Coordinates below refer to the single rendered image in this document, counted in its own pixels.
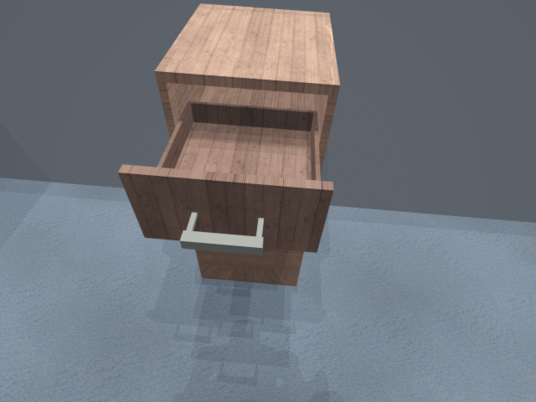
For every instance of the handle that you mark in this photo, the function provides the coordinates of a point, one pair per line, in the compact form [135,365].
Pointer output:
[242,244]

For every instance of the drawer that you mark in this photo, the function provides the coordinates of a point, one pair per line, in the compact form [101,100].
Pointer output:
[233,164]

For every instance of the cabinet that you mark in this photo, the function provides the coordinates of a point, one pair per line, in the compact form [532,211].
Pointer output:
[252,57]

